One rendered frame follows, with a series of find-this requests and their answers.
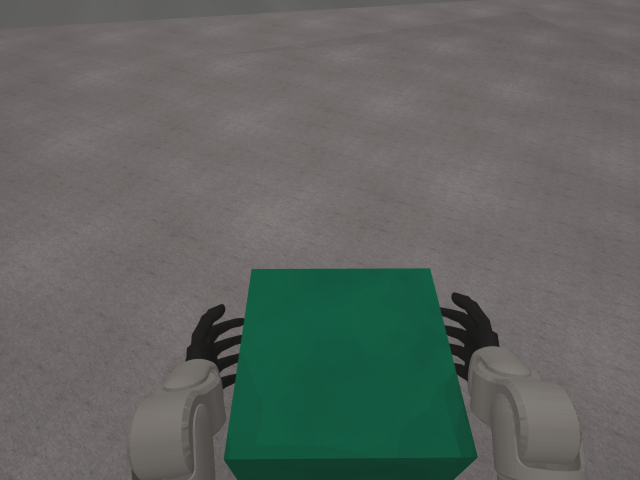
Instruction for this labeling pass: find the robot right forearm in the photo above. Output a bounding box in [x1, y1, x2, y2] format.
[468, 346, 588, 480]

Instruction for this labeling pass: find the left robot hand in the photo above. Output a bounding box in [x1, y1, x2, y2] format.
[185, 304, 244, 389]

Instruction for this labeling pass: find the right robot hand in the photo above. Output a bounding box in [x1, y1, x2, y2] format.
[440, 292, 500, 382]

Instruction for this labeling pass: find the robot left forearm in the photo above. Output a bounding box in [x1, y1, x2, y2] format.
[127, 359, 226, 480]

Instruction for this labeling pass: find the carton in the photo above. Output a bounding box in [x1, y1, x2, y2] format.
[224, 268, 478, 480]

